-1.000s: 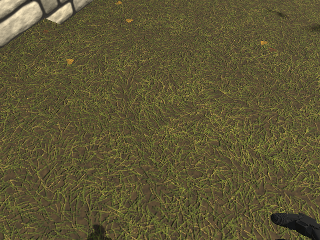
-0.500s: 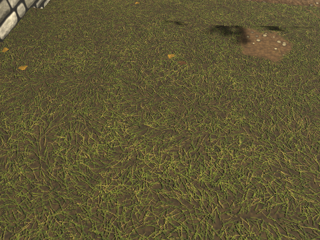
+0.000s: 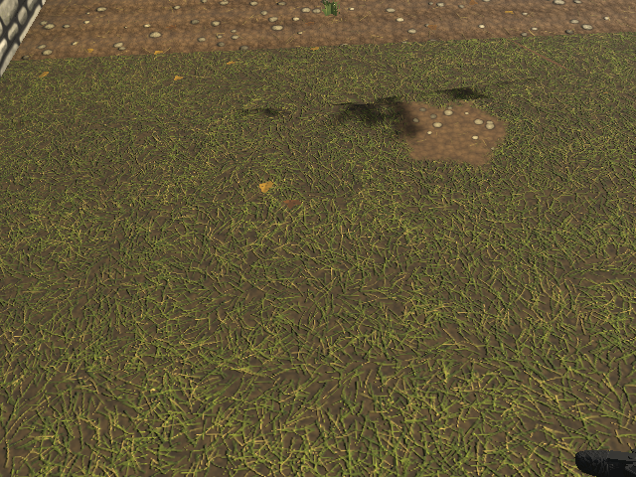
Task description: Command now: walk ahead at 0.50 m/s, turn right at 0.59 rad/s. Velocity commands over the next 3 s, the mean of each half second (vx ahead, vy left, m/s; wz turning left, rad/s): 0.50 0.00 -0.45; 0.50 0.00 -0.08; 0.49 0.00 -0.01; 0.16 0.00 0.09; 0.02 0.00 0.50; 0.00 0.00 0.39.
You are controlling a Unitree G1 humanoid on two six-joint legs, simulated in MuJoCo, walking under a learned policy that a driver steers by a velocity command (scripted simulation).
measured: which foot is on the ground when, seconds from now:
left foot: up 0.00-0.20, down 0.22-0.74, up 0.76-1.00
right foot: down 0.00-0.22, up 0.24-0.72, down 0.74-1.00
